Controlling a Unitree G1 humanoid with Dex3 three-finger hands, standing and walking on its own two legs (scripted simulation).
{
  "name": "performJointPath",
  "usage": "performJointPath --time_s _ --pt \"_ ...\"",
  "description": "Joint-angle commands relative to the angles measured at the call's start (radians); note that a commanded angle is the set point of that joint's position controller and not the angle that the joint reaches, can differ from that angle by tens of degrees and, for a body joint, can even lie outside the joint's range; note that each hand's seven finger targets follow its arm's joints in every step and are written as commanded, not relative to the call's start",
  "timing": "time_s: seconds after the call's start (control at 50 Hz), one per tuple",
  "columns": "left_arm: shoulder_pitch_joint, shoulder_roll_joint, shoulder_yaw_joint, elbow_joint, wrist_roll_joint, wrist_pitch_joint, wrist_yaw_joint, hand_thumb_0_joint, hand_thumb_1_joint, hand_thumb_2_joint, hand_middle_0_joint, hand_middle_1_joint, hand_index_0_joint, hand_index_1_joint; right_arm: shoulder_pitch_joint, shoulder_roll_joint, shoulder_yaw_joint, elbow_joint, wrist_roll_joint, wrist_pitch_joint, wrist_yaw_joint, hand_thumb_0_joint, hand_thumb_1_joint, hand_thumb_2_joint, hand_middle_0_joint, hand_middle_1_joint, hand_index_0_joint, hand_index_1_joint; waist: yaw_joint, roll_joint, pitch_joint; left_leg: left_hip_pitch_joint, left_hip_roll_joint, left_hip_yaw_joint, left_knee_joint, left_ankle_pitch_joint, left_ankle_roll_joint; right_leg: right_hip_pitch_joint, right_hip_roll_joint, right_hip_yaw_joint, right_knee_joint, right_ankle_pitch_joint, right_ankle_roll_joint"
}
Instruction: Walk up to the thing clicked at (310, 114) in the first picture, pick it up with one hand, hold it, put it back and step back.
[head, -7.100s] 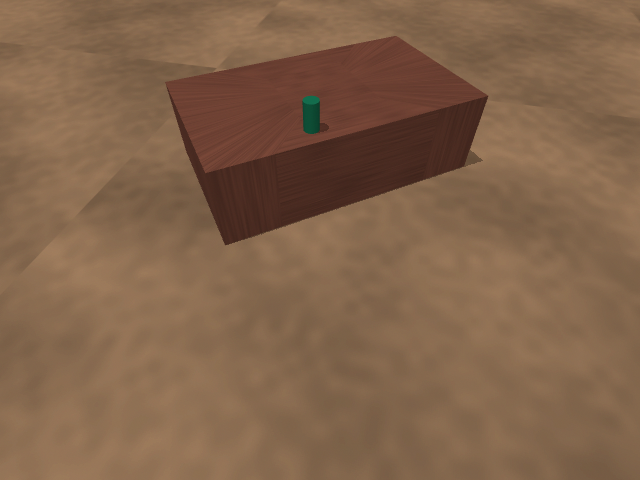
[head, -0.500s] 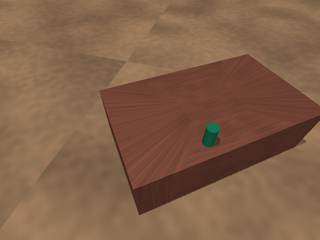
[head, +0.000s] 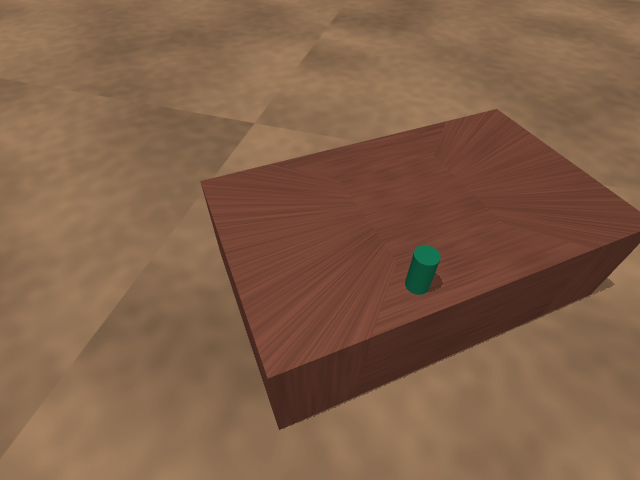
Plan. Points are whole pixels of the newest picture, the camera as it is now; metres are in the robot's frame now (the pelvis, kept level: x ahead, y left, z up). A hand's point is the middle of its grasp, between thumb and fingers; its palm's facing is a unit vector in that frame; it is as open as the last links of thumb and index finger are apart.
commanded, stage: stand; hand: right
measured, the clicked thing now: (421, 270) +0.67 -0.26 -0.33
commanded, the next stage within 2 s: walk up in 0.50 s
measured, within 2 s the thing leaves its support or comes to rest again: neither
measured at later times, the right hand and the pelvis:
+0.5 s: hand out of the picture +0.07 -0.25 -0.16, palm faces -0.01 +0.94 -0.34, open 7.4 cm; pelvis +0.00 +0.00 +0.00, yaw +0 degrees
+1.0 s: hand out of the picture +0.16 -0.45 -0.15, palm faces -0.14 +0.83 -0.54, open 7.4 cm; pelvis +0.06 -0.14 -0.02, yaw +9 degrees
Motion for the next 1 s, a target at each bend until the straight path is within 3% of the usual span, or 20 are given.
performJointPath --time_s 0.0,0.38,0.46,0.48,0.5,0.52,0.56,0.58,0.6,0.64,0.72,0.76,0.8,0.82,0.84,0.86,0.88,0.9,0.94,0.98 --pt "-0.018 0.211 0.04 -0.059 0.002 -0.024 0.014 0.0 0.9 0.9 -0.2 -0.3 -0.2 -0.3 -0.042 -0.215 -0.035 -0.067 -0.002 -0.027 -0.012 0.0 -0.9 -0.9 0.2 0.3 0.2 0.3 0.006 0.001 -0.081 0.098 0.126 -0.106 -0.013 0.227 0.024 -0.066 -0.106 0.064 -0.048 0.197 -0.046" --pt "-0.02 0.211 0.042 -0.059 0.005 -0.019 0.012 0.0 0.9 0.9 -0.2 -0.3 -0.2 -0.3 -0.039 -0.218 -0.037 -0.069 -0.003 -0.027 -0.013 0.0 -0.9 -0.9 0.2 0.3 0.2 0.3 0.005 0.004 -0.06 0.082 0.123 -0.117 -0.035 0.141 0.023 -0.082 -0.102 0.064 -0.052 0.117 -0.049" --pt "-0.025 0.217 0.042 -0.061 0.004 -0.021 0.013 0.0 0.9 0.9 -0.2 -0.3 -0.2 -0.3 -0.034 -0.212 -0.036 -0.069 -0.004 -0.028 -0.012 0.0 -0.9 -0.9 0.2 0.3 0.2 0.3 0.003 -0.009 -0.062 0.081 0.123 -0.112 -0.022 0.176 0.024 -0.076 -0.105 0.066 -0.049 0.143 -0.047" --pt "-0.071 0.314 0.135 -0.163 0.061 0.011 -0.027 0.0 0.9 0.9 -0.2 -0.3 -0.2 -0.3 0.225 -0.33 -0.109 -0.054 0.003 -0.04 -0.041 0.0 -0.9 -0.9 0.2 0.3 0.2 0.3 -0.049 -0.11 -0.068 0.131 0.168 -0.27 -0.025 -0.097 0.091 -0.195 0.017 -0.062 0.221 -0.197 -0.058" --pt "-0.074 0.277 0.132 -0.194 0.072 0.041 -0.042 0.0 0.9 0.9 -0.2 -0.3 -0.2 -0.3 0.307 -0.411 -0.144 -0.043 -0.008 -0.048 -0.057 0.0 -0.9 -0.9 0.2 0.3 0.2 0.3 -0.08 0.012 -0.029 0.221 0.303 -0.513 -0.115 -0.322 0.173 -0.445 0.024 0.018 0.46 -0.353 -0.048" --pt "-0.056 0.285 0.145 -0.204 0.082 0.061 -0.049 0.0 0.9 0.9 -0.2 -0.3 -0.2 -0.3 0.287 -0.42 -0.156 -0.057 -0.007 -0.057 -0.071 0.0 -0.9 -0.9 0.2 0.3 0.2 0.3 -0.05 -0.028 0.01 0.142 0.368 -0.596 -0.15 -0.457 0.207 -0.493 -0.008 0.116 0.619 -0.323 -0.041" --pt "0.016 0.252 0.149 -0.231 0.068 0.076 -0.069 0.0 0.9 0.9 -0.2 -0.3 -0.2 -0.3 0.172 -0.405 -0.162 -0.125 -0.016 -0.072 -0.084 0.0 -0.9 -0.9 0.2 0.3 0.2 0.3 0.017 0.026 0.008 0.069 0.391 -0.556 -0.149 -0.426 0.22 -0.537 -0.079 0.178 0.729 -0.255 -0.055" --pt "0.042 0.248 0.152 -0.238 0.059 0.078 -0.077 0.0 0.9 0.9 -0.2 -0.3 -0.2 -0.3 0.137 -0.381 -0.157 -0.149 -0.022 -0.078 -0.085 0.0 -0.9 -0.9 0.2 0.3 0.2 0.3 0.04 0.042 -0.02 0.056 0.345 -0.481 -0.118 -0.363 0.206 -0.516 -0.087 0.185 0.725 -0.228 -0.055" --pt "0.053 0.248 0.159 -0.247 0.054 0.081 -0.087 0.0 0.9 0.9 -0.2 -0.3 -0.2 -0.3 0.128 -0.365 -0.156 -0.172 -0.031 -0.08 -0.082 0.0 -0.9 -0.9 0.2 0.3 0.2 0.3 0.046 0.086 -0.022 0.008 0.305 -0.426 -0.105 -0.355 0.188 -0.476 -0.086 0.178 0.702 -0.215 -0.054" --pt "0.024 0.236 0.161 -0.284 0.055 0.084 -0.103 0.0 0.9 0.9 -0.2 -0.3 -0.2 -0.3 0.152 -0.347 -0.152 -0.205 -0.045 -0.077 -0.083 0.0 -0.9 -0.9 0.2 0.3 0.2 0.3 0.022 0.141 -0.002 -0.078 0.24 -0.342 -0.082 -0.297 0.171 -0.425 -0.061 0.138 0.649 -0.209 -0.044" --pt "0.033 0.252 0.171 -0.34 0.054 0.09 -0.117 0.0 0.9 0.9 -0.2 -0.3 -0.2 -0.3 0.148 -0.387 -0.168 -0.25 -0.058 -0.075 -0.087 0.0 -0.9 -0.9 0.2 0.3 0.2 0.3 0.032 0.199 0.005 -0.194 0.233 -0.321 -0.028 -0.336 0.191 -0.338 -0.054 0.099 0.527 -0.238 -0.043" --pt "0.131 0.264 0.181 -0.321 0.05 0.087 -0.116 0.0 0.9 0.9 -0.2 -0.3 -0.2 -0.3 0.097 -0.388 -0.168 -0.274 -0.057 -0.068 -0.088 0.0 -0.9 -0.9 0.2 0.3 0.2 0.3 0.091 0.187 -0.025 -0.304 0.19 -0.258 0.026 -0.369 0.157 -0.178 -0.04 0.042 0.444 -0.188 -0.059" --pt "0.322 0.277 0.195 -0.255 0.053 0.077 -0.104 0.0 0.9 0.9 -0.2 -0.3 -0.2 -0.3 0.045 -0.336 -0.154 -0.293 -0.068 -0.052 -0.097 0.0 -0.9 -0.9 0.2 0.3 0.2 0.3 0.194 0.009 -0.058 -0.502 0.072 -0.14 0.291 -0.499 0.107 0.075 0.026 -0.05 0.276 -0.103 -0.054" --pt "0.41 0.344 0.214 -0.241 0.069 0.07 -0.091 0.0 0.9 0.9 -0.2 -0.3 -0.2 -0.3 0.09 -0.256 -0.128 -0.304 -0.057 -0.046 -0.102 0.0 -0.9 -0.9 0.2 0.3 0.2 0.3 0.244 -0.272 -0.039 -0.599 -0.049 -0.036 0.619 -0.564 0.063 0.085 -0.067 0.115 0.107 -0.291 -0.058" --pt "0.311 0.394 0.219 -0.314 0.085 0.065 -0.083 0.0 0.9 0.9 -0.2 -0.3 -0.2 -0.3 0.151 -0.214 -0.111 -0.309 -0.038 -0.038 -0.106 0.0 -0.9 -0.9 0.2 0.3 0.2 0.3 0.194 -0.366 0.03 -0.677 -0.103 -0.071 0.844 -0.522 0.012 -0.084 -0.254 0.472 -0.084 -0.6 -0.102" --pt "0.12 0.422 0.211 -0.387 0.076 0.063 -0.079 0.0 0.9 0.9 -0.2 -0.3 -0.2 -0.3 0.208 -0.281 -0.136 -0.294 -0.022 -0.039 -0.115 0.0 -0.9 -0.9 0.2 0.3 0.2 0.3 0.094 -0.302 0.065 -0.607 -0.054 -0.088 0.899 -0.434 0.019 -0.215 -0.321 0.619 -0.226 -0.759 -0.169" --pt "0.031 0.429 0.208 -0.415 0.059 0.057 -0.076 0.0 0.9 0.9 -0.2 -0.3 -0.2 -0.3 0.225 -0.321 -0.145 -0.276 -0.017 -0.046 -0.114 0.0 -0.9 -0.9 0.2 0.3 0.2 0.3 0.04 -0.254 0.124 -0.547 0.01 -0.094 0.902 -0.389 0.029 -0.287 -0.322 0.62 -0.226 -0.736 -0.202" --pt "0.03 0.376 0.196 -0.415 0.053 0.052 -0.075 0.0 0.9 0.9 -0.2 -0.3 -0.2 -0.3 0.222 -0.342 -0.145 -0.251 -0.007 -0.05 -0.105 0.0 -0.9 -0.9 0.2 0.3 0.2 0.3 0.025 -0.185 0.142 -0.531 0.029 -0.097 0.873 -0.34 0.032 -0.284 -0.269 0.5 -0.164 -0.589 -0.194" --pt "0.054 0.323 0.179 -0.399 0.061 0.044 -0.071 0.0 0.9 0.9 -0.2 -0.3 -0.2 -0.3 0.26 -0.319 -0.129 -0.229 0.009 -0.061 -0.09 0.0 -0.9 -0.9 0.2 0.3 0.2 0.3 0.037 -0.163 0.14 -0.467 0.051 -0.069 0.725 -0.32 0.027 -0.264 -0.197 0.27 -0.035 -0.376 -0.223" --pt "0.088 0.294 0.17 -0.394 0.057 0.032 -0.068 0.0 0.9 0.9 -0.2 -0.3 -0.2 -0.3 0.296 -0.287 -0.117 -0.23 0.009 -0.068 -0.073 0.0 -0.9 -0.9 0.2 0.3 0.2 0.3 0.051 -0.166 0.131 -0.424 0.049 -0.035 0.606 -0.296 0.026 -0.222 -0.18 0.208 0.001 -0.241 -0.252"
